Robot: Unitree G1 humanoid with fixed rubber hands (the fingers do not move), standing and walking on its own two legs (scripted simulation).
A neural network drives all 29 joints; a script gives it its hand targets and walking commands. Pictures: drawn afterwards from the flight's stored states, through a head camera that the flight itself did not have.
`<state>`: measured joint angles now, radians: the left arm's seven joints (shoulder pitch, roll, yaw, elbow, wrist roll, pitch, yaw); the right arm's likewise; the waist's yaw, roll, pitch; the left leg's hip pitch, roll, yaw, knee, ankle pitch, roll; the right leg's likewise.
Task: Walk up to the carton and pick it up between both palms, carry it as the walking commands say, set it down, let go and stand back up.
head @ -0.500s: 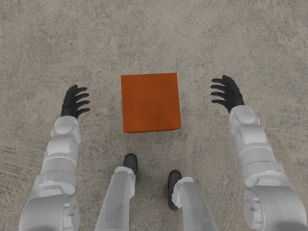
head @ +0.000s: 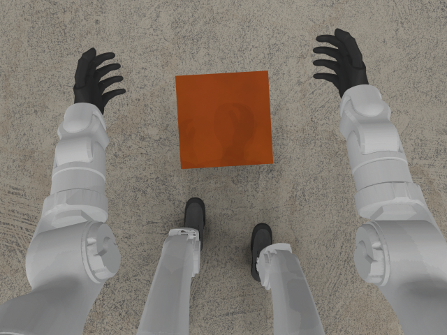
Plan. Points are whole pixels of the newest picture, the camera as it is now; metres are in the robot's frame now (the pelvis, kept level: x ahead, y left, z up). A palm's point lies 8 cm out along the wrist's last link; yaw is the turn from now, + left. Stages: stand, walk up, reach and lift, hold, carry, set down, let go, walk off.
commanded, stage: reach and lift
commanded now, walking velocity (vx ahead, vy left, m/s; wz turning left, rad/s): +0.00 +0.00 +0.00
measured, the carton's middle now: (224, 125) +0.48 +0.05 -0.55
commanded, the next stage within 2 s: none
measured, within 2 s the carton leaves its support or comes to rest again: neither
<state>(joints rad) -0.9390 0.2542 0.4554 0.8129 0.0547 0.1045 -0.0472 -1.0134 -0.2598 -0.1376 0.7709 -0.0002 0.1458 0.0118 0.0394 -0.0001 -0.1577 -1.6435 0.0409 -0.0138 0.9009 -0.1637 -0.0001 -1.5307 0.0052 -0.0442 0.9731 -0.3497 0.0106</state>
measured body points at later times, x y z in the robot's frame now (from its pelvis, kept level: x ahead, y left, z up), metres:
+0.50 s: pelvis -0.05 +0.00 -0.14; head +0.30 +0.03 +0.13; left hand +0.45 +0.27 -0.31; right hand +0.52 -0.14 -0.28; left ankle +0.09 +0.12 -0.63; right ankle +0.02 -0.12 -0.63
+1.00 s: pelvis -0.08 -0.01 -0.24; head +0.32 +0.03 -0.08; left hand +0.45 +0.27 -0.48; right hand +0.50 -0.14 -0.47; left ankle +0.09 +0.12 -0.63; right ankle +0.02 -0.12 -0.63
